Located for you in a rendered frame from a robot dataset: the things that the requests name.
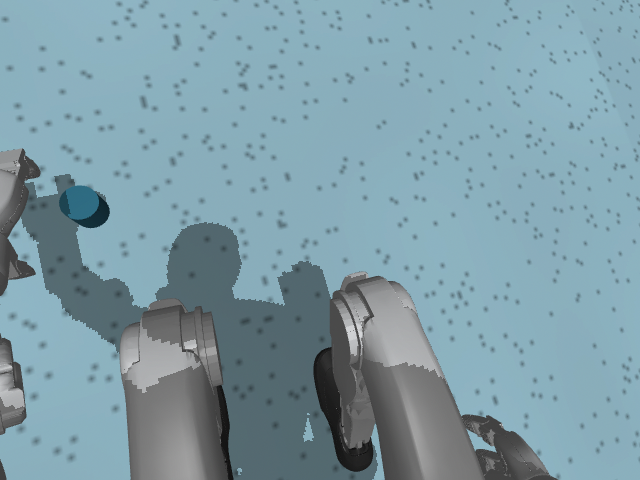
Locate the left robot hand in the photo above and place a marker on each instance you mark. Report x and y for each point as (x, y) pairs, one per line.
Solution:
(15, 169)

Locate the right robot foot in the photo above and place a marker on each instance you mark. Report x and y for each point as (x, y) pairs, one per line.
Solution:
(329, 398)

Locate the right robot hand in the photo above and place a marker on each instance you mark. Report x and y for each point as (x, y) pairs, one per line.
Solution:
(514, 460)

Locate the tin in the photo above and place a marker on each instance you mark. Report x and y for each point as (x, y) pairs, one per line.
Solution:
(84, 206)

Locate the left robot arm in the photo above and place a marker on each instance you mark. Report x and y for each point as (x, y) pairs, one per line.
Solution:
(12, 400)

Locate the left robot foot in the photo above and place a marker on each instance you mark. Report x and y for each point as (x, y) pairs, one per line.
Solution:
(225, 431)

